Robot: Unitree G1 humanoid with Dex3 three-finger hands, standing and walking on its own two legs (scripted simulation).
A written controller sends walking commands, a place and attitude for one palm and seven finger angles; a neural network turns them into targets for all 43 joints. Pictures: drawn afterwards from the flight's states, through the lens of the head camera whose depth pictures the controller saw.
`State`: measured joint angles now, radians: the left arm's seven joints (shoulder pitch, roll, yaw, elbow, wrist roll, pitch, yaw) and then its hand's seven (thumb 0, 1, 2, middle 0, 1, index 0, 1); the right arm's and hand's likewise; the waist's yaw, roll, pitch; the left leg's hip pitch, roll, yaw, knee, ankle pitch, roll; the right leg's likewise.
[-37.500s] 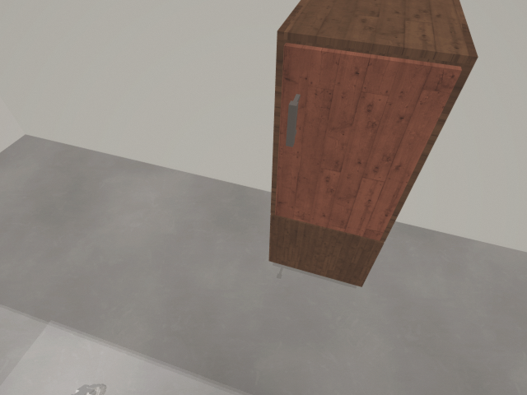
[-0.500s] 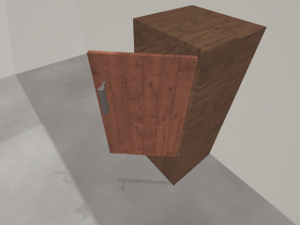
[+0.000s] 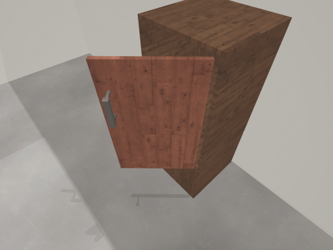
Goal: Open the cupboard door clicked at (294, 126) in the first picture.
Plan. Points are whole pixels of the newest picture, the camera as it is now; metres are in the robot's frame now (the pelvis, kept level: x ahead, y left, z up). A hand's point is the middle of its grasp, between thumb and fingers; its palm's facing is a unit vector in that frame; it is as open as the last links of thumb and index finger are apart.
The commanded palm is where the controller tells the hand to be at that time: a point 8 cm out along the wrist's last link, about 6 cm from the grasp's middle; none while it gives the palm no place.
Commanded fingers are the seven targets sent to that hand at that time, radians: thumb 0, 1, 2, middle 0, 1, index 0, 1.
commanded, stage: look again from close up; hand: left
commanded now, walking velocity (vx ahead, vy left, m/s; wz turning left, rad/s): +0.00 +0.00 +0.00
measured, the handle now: (110, 109) +0.54 +0.22 +0.02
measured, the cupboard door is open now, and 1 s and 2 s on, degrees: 47 47 47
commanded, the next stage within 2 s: raise the hand with hooked fingers in 0.44 s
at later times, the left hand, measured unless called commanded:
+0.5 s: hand out of the picture +0.13 +0.22 -0.14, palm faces -0.03 -0.94 -0.33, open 7.4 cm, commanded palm none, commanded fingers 0.00 0.90 0.90 -0.20 -0.30 -0.20 -0.30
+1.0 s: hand (79, 224) +0.20 +0.23 -0.06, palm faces +0.05 -1.00 +0.01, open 8.9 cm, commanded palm +0.16 +0.29 -0.04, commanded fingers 0.00 0.34 0.66 -0.24 -0.66 -0.24 -0.66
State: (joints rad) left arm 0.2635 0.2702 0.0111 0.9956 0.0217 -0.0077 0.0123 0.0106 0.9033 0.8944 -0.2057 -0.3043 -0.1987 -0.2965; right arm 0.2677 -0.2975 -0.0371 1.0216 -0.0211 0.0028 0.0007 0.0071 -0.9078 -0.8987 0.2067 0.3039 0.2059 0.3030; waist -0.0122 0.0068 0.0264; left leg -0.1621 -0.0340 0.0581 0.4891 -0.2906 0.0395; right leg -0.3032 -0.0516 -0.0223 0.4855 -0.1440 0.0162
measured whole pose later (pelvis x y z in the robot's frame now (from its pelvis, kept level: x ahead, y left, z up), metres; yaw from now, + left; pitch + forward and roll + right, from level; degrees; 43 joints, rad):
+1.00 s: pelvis +0.00 -0.02 -0.10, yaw +2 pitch +13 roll -1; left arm 0.27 0.28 0.37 0.26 -0.43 -0.47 -0.59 0.02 0.56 0.75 -0.23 -0.52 -0.22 -0.52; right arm 0.15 -0.27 -0.01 0.56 0.03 -0.32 -0.06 0.01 -0.91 -0.90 0.21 0.30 0.21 0.30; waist 0.05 -0.01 -0.08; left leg -0.85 0.01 -0.02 1.26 -0.63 0.01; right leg -0.96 -0.03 -0.08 1.19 -0.46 -0.03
